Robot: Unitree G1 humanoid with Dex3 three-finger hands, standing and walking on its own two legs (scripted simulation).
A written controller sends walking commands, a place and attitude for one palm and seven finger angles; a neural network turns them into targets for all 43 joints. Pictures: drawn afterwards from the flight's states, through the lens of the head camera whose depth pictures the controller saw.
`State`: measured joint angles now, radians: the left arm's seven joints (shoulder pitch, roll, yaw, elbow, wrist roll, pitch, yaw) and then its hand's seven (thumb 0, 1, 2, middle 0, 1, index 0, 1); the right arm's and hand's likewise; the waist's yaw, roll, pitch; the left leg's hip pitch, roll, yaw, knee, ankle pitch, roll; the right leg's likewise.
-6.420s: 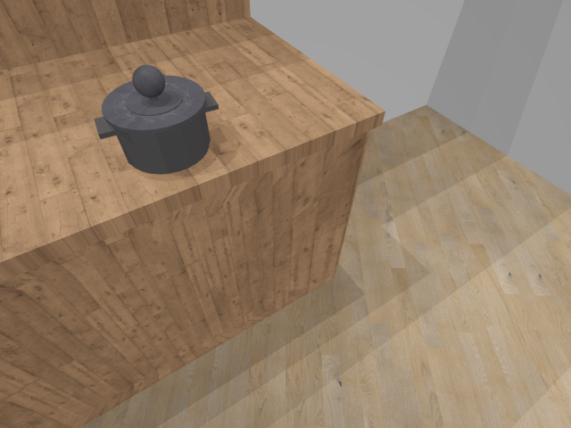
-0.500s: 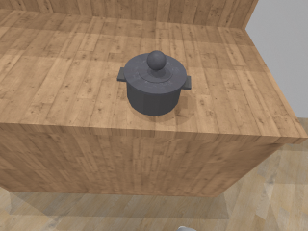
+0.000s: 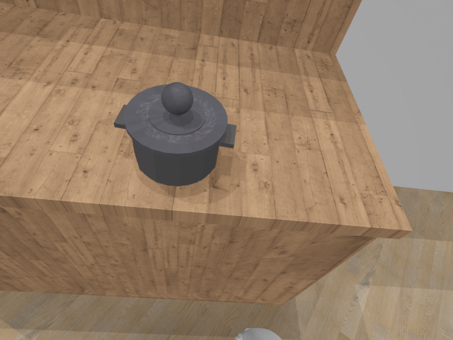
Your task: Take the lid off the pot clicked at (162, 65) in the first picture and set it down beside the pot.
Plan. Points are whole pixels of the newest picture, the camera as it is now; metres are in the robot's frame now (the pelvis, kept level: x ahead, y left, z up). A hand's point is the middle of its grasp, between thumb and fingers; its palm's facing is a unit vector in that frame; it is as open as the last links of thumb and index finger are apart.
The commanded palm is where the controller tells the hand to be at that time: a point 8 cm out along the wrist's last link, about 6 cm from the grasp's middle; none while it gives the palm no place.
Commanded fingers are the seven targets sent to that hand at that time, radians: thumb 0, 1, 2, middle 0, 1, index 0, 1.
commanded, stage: come to a stop and stand still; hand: left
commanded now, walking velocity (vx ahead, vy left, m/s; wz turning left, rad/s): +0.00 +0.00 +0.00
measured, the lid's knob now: (177, 98) +0.45 +0.13 +0.17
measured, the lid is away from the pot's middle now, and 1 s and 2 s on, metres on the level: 0.00 0.00 0.00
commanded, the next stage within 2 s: look again from close up in 0.92 s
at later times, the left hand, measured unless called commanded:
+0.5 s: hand out of the picture +0.03 +0.13 -0.16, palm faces +0.02 -0.97 -0.26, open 7.4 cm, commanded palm none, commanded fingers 0.00 0.90 0.90 -0.20 -0.30 -0.20 -0.30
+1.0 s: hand out of the picture +0.00 +0.16 -0.17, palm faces +0.01 -0.98 -0.20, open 7.4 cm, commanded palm none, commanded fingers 0.00 0.90 0.90 -0.20 -0.30 -0.20 -0.30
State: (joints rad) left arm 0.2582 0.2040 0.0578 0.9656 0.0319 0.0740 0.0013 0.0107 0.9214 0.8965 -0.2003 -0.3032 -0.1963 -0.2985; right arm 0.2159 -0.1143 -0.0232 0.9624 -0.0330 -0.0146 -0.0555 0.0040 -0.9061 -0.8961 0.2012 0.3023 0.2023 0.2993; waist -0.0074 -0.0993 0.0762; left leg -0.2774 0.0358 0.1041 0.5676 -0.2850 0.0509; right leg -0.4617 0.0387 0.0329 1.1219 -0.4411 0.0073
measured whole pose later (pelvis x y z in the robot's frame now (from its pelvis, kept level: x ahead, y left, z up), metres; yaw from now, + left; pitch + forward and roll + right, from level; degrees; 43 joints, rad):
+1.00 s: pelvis -0.04 -0.02 +0.00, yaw +0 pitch -1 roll +0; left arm 0.25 0.16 0.01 1.03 0.02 0.01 0.03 0.00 0.91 0.90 -0.20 -0.30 -0.19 -0.30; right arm 0.26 -0.16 -0.02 1.02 -0.02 0.01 -0.03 0.01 -0.94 -0.90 0.20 0.30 0.20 0.30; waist -0.01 -0.01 0.04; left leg -0.24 -0.05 0.05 0.46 -0.21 0.04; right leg -0.20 0.00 -0.01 0.49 -0.28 -0.01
